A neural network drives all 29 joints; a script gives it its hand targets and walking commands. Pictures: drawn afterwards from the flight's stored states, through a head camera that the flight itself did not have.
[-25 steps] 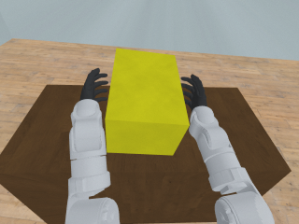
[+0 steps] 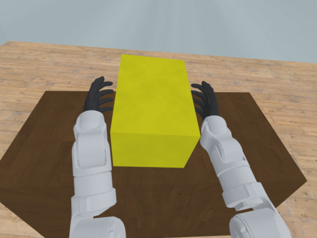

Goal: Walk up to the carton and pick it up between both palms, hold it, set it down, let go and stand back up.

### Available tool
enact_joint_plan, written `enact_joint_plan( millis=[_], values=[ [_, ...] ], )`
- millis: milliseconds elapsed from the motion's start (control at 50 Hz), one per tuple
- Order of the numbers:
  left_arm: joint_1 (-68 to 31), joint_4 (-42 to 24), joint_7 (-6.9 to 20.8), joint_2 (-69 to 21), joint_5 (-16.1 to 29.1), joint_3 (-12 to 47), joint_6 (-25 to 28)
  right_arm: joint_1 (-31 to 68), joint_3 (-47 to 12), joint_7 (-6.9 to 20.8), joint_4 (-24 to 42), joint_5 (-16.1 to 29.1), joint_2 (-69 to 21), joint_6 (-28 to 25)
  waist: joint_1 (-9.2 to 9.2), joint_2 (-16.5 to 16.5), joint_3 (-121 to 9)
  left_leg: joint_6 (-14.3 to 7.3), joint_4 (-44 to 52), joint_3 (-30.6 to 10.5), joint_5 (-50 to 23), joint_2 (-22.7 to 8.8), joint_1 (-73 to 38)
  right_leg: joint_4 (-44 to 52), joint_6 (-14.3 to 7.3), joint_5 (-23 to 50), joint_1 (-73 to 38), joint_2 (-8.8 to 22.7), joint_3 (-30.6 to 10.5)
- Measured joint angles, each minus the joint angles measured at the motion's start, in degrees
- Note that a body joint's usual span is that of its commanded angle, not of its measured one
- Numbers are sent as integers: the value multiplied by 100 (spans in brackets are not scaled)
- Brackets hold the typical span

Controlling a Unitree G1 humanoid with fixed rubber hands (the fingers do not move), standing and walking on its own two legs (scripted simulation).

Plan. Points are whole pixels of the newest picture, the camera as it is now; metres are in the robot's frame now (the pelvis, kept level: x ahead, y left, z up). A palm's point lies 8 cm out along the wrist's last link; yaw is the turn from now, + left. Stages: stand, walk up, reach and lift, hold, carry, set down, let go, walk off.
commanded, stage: hold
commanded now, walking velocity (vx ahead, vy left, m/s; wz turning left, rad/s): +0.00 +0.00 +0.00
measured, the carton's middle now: (151, 108) +0.41 +0.01 +0.14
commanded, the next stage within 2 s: none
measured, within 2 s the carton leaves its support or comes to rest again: neither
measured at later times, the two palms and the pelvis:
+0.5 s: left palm (92, 110) +0.35 +0.15 +0.19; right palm (208, 112) +0.36 -0.12 +0.17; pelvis +0.00 +0.00 +0.00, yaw +0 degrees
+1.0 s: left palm (92, 111) +0.35 +0.15 +0.19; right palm (209, 114) +0.35 -0.12 +0.17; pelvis -0.01 +0.00 +0.00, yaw +0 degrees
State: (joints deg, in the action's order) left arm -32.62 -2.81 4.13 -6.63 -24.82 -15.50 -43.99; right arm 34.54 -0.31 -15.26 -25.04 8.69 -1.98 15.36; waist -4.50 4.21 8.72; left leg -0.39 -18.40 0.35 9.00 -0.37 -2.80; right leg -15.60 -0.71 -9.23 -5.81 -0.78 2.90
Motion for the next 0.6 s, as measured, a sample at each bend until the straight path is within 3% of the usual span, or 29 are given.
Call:
enact_joint_plan(
  millis=[600],
  values=[
    [-150, 184, 65, 18, -77, -89, 18, 126, 143, 39, -189, -112, -77, -48, 21, 31, 4, 6, 43, -12, -41, 2, -15, 9, -13, 17, -5, 3, 19]
  ],
)
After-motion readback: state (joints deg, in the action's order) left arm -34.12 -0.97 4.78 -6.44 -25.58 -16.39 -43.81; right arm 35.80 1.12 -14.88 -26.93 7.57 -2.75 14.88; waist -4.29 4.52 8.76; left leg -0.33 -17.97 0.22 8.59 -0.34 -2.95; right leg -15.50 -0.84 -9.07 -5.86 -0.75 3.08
